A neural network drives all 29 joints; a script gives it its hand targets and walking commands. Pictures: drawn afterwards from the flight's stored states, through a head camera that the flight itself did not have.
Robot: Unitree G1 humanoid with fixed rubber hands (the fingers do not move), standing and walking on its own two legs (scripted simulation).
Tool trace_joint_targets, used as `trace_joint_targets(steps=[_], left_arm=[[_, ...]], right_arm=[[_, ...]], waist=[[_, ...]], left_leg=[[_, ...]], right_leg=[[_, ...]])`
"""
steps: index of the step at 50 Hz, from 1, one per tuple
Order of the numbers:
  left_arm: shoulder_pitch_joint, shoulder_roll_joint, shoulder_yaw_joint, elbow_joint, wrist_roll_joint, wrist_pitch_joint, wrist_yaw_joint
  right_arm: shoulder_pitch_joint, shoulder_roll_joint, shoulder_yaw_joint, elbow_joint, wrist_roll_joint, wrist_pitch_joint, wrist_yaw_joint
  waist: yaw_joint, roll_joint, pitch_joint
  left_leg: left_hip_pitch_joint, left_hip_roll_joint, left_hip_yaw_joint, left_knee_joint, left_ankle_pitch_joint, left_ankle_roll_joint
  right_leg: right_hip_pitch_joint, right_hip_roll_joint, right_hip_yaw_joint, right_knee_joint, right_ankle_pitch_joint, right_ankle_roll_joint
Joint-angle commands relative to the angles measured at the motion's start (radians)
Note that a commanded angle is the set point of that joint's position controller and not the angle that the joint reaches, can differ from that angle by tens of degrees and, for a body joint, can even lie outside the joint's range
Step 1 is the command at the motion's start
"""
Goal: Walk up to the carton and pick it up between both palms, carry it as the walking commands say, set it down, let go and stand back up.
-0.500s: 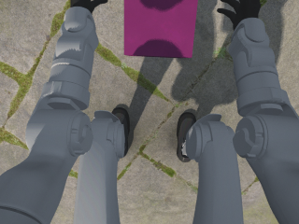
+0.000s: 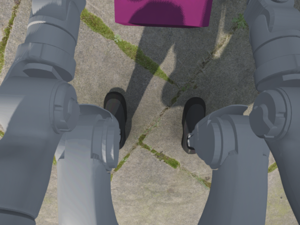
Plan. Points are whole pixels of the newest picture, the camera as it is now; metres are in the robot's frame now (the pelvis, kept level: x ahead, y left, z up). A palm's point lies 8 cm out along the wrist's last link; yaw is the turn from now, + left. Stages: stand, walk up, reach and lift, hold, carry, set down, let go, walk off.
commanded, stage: reach and lift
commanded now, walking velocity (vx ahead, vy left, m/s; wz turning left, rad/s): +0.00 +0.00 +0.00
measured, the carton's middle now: out of the picture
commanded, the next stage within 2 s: none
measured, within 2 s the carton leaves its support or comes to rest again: leaves its support in 1.60 s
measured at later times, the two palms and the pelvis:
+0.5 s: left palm out of the picture +0.54 +0.17 -0.23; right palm out of the picture +0.54 -0.16 -0.23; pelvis +0.00 +0.00 +0.00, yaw +0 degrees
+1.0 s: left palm out of the picture +0.55 +0.16 -0.23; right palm out of the picture +0.55 -0.13 -0.23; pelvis +0.00 +0.00 -0.01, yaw +0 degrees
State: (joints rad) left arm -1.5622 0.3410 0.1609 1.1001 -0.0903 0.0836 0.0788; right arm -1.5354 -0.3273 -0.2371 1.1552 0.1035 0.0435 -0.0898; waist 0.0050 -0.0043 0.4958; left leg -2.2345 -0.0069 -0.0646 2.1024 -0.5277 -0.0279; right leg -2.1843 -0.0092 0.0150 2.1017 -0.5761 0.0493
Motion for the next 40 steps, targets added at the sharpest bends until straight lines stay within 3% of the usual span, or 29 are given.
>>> trace_joint_targets(steps=[1, 3, 6, 7, 8, 10, 11, 12, 13, 14, 16, 17, 20, 21, 23, 24, 25, 26, 27, 28, 30, 31, 32, 33, 36, 37, 38, 39, 40], left_arm=[[-0.245, 0.109, -0.056, 0.042, 0.005, -0.045, -0.002], [-0.214, 0.091, -0.042, 0.075, 0.001, -0.034, -0.007], [-0.252, 0.113, -0.025, -0.013, 0.016, -0.047, -0.003], [-0.249, 0.108, -0.03, 0.006, 0.012, -0.044, -0.002], [-0.235, 0.118, -0.023, 0.045, 0.006, -0.046, -0.006], [-0.201, 0.095, -0.016, 0.039, 0.019, -0.043, -0.01], [-0.213, 0.077, -0.038, 0.039, 0.012, -0.044, -0.009], [-0.236, 0.099, -0.036, 0.026, 0.011, -0.045, -0.011], [-0.228, 0.064, -0.039, 0.013, 0.012, -0.044, -0.014], [-0.203, 0.078, -0.036, 0.047, 0.021, -0.037, -0.015], [-0.247, 0.059, -0.055, -0.022, 0.011, -0.045, -0.017], [-0.236, 0.059, -0.061, 0.006, 0.0, -0.046, -0.02], [-0.223, 0.015, -0.032, 0.015, 0.043, -0.044, -0.032], [-0.239, -0.004, -0.035, 0.012, 0.035, -0.044, -0.037], [-0.231, -0.023, -0.044, 0.019, 0.044, -0.036, -0.043], [-0.258, -0.055, -0.055, 0.007, 0.03, -0.041, -0.053], [-0.275, -0.12, -0.071, -0.017, 0.029, -0.039, -0.058], [-0.268, -0.137, -0.087, 0.004, 0.019, -0.031, -0.064], [-0.266, -0.166, -0.078, -0.029, 0.034, -0.039, -0.069], [-0.269, -0.164, -0.06, 0.004, 0.045, -0.031, -0.073], [-0.248, -0.179, -0.035, -0.003, 0.074, -0.022, -0.076], [-0.235, -0.211, -0.03, 0.016, 0.096, -0.018, -0.085], [-0.229, -0.225, -0.014, 0.002, 0.099, -0.013, -0.091], [-0.269, -0.274, -0.035, -0.033, 0.076, -0.024, -0.099], [-0.296, -0.401, -0.07, 0.001, 0.092, -0.014, -0.126], [-0.298, -0.485, -0.071, 0.004, 0.078, -0.008, -0.154], [-0.322, -0.542, -0.085, -0.011, 0.086, -0.009, -0.169], [-0.342, -0.585, -0.086, -0.018, 0.074, 0.002, -0.182], [-0.32, -0.621, -0.098, -0.028, 0.08, 0.003, -0.196]], right_arm=[[-0.203, -0.155, 0.012, 0.008, 0.007, -0.038, 0.021], [-0.228, -0.161, 0.036, -0.038, 0.019, -0.04, 0.029], [-0.233, -0.162, 0.006, -0.03, -0.008, -0.034, 0.026], [-0.211, -0.165, 0.002, -0.022, -0.014, -0.037, 0.024], [-0.209, -0.134, 0.037, -0.015, 0.006, -0.032, 0.03], [-0.181, -0.135, 0.013, -0.013, -0.009, -0.034, 0.032], [-0.198, -0.124, 0.016, -0.008, -0.004, -0.029, 0.032], [-0.21, -0.106, 0.025, -0.011, 0.005, -0.028, 0.033], [-0.221, -0.133, 0.01, -0.047, -0.005, -0.041, 0.034], [-0.202, -0.114, 0.014, -0.03, -0.012, -0.03, 0.037], [-0.195, -0.111, 0.016, -0.029, -0.023, -0.033, 0.039], [-0.224, -0.082, 0.041, -0.059, 0.0, -0.036, 0.04], [-0.188, -0.052, 0.012, -0.038, -0.036, -0.027, 0.047], [-0.209, -0.016, 0.033, -0.044, -0.032, -0.032, 0.056], [-0.232, -0.028, 0.028, -0.027, -0.032, -0.027, 0.06], [-0.275, 0.023, 0.049, -0.097, -0.018, -0.032, 0.071], [-0.278, 0.063, 0.058, -0.075, -0.021, -0.032, 0.073], [-0.282, 0.084, 0.052, -0.057, -0.025, -0.021, 0.085], [-0.283, 0.11, 0.041, -0.068, -0.034, -0.026, 0.089], [-0.253, 0.133, 0.052, -0.05, -0.033, -0.019, 0.096], [-0.244, 0.122, 0.017, -0.081, -0.069, -0.014, 0.096], [-0.243, 0.148, -0.004, -0.024, -0.09, -0.008, 0.105], [-0.204, 0.142, -0.043, -0.052, -0.123, -0.002, 0.11], [-0.248, 0.201, 0.009, -0.069, -0.099, -0.012, 0.113], [-0.258, 0.348, -0.011, -0.04, -0.118, -0.001, 0.143], [-0.269, 0.42, 0.009, -0.05, -0.123, 0.007, 0.161], [-0.328, 0.494, 0.052, -0.063, -0.107, 0.008, 0.18], [-0.34, 0.516, 0.047, -0.123, -0.112, 0.01, 0.192], [-0.364, 0.581, 0.056, -0.087, -0.103, 0.023, 0.204]], waist=[[-0.092, 0.067, -1.082], [-0.057, 0.034, -1.072], [-0.036, 0.063, -1.062], [-0.071, 0.055, -1.097], [-0.045, 0.02, -1.076], [-0.05, 0.017, -1.057], [-0.05, 0.051, -1.058], [-0.057, 0.01, -1.044], [-0.054, 0.047, -1.085], [-0.046, 0.014, -1.013], [-0.074, 0.034, -1.084], [-0.054, 0.008, -1.096], [-0.06, 0.034, -1.012], [-0.051, 0.0, -1.023], [-0.052, 0.045, -1.018], [-0.035, 0.032, -1.055], [-0.067, 0.037, -1.055], [-0.066, 0.018, -1.024], [-0.065, 0.043, -1.055], [-0.049, 0.013, -1.025], [-0.066, 0.042, -0.971], [-0.062, 0.035, -0.919], [-0.088, 0.065, -0.963], [-0.076, 0.043, -0.993], [-0.1, 0.094, -0.969], [-0.108, 0.041, -0.951], [-0.067, 0.049, -0.957], [-0.091, 0.063, -0.975], [-0.081, 0.03, -0.916]], left_leg=[[0.603, -0.025, 0.041, -0.037, 0.298, -0.028], [0.608, -0.03, 0.036, -0.047, 0.321, -0.027], [0.589, -0.036, 0.057, -0.038, 0.323, -0.029], [0.631, -0.038, 0.048, -0.039, 0.329, -0.027], [0.576, -0.035, 0.06, -0.023, 0.332, -0.024], [0.57, -0.039, 0.063, -0.042, 0.325, -0.028], [0.61, -0.035, 0.048, -0.042, 0.324, -0.022], [0.562, -0.03, 0.048, -0.043, 0.297, -0.017], [0.584, -0.04, 0.056, -0.032, 0.334, -0.025], [0.558, -0.041, 0.044, -0.052, 0.305, -0.02], [0.635, -0.048, 0.045, -0.038, 0.321, -0.029], [0.622, -0.042, 0.044, -0.041, 0.334, -0.022], [0.575, -0.05, 0.062, -0.047, 0.306, -0.024], [0.561, -0.055, 0.059, -0.046, 0.294, -0.016], [0.565, -0.051, 0.057, -0.048, 0.284, -0.026], [0.591, -0.05, 0.055, -0.035, 0.314, -0.019], [0.569, -0.054, 0.047, -0.04, 0.311, -0.017], [0.594, -0.058, 0.037, -0.056, 0.298, -0.016], [0.619, -0.067, 0.049, -0.05, 0.318, -0.022], [0.604, -0.063, 0.053, -0.052, 0.299, -0.017], [0.567, -0.067, 0.06, -0.054, 0.275, -0.023], [0.543, -0.078, 0.049, -0.077, 0.237, -0.02], [0.573, -0.075, 0.062, -0.058, 0.247, -0.027], [0.572, -0.081, 0.068, -0.043, 0.302, -0.03], [0.573, -0.088, 0.065, -0.057, 0.268, -0.025], [0.556, -0.094, 0.062, -0.051, 0.284, -0.017], [0.538, -0.102, 0.082, -0.037, 0.291, -0.023], [0.526, -0.099, 0.076, -0.03, 0.287, -0.017], [0.509, -0.104, 0.068, -0.049, 0.289, -0.008]], right_leg=[[0.312, 0.047, -0.053, -0.043, 0.287, -0.007], [0.333, 0.046, -0.056, -0.038, 0.295, -0.001], [0.321, 0.051, -0.042, -0.044, 0.294, -0.005], [0.342, 0.051, -0.06, -0.038, 0.302, 0.001], [0.357, 0.053, -0.041, -0.04, 0.321, -0.001], [0.34, 0.055, -0.05, -0.051, 0.312, -0.001], [0.325, 0.055, -0.046, -0.046, 0.306, -0.004], [0.328, 0.058, -0.045, -0.048, 0.291, 0.0], [0.32, 0.061, -0.055, -0.038, 0.31, -0.002], [0.303, 0.055, -0.055, -0.043, 0.284, 0.003], [0.337, 0.058, -0.054, -0.038, 0.304, -0.001], [0.342, 0.061, -0.062, -0.034, 0.307, 0.008], [0.29, 0.068, -0.056, -0.053, 0.284, 0.004], [0.327, 0.071, -0.055, -0.054, 0.288, 0.005], [0.326, 0.071, -0.048, -0.051, 0.283, -0.006], [0.322, 0.069, -0.044, -0.047, 0.289, -0.004], [0.341, 0.075, -0.045, -0.043, 0.31, -0.012], [0.317, 0.075, -0.064, -0.034, 0.287, 0.003], [0.332, 0.08, -0.064, -0.045, 0.298, -0.002], [0.32, 0.082, -0.059, -0.052, 0.272, -0.001], [0.312, 0.083, -0.063, -0.051, 0.276, 0.006], [0.288, 0.084, -0.069, -0.057, 0.236, -0.005], [0.29, 0.086, -0.068, -0.055, 0.24, -0.001], [0.357, 0.089, -0.058, -0.053, 0.298, -0.002], [0.328, 0.103, -0.067, -0.054, 0.28, -0.009], [0.331, 0.103, -0.069, -0.053, 0.285, -0.008], [0.332, 0.106, -0.061, -0.053, 0.284, -0.012], [0.333, 0.11, -0.061, -0.042, 0.293, -0.016], [0.311, 0.111, -0.075, -0.035, 0.285, -0.004]])
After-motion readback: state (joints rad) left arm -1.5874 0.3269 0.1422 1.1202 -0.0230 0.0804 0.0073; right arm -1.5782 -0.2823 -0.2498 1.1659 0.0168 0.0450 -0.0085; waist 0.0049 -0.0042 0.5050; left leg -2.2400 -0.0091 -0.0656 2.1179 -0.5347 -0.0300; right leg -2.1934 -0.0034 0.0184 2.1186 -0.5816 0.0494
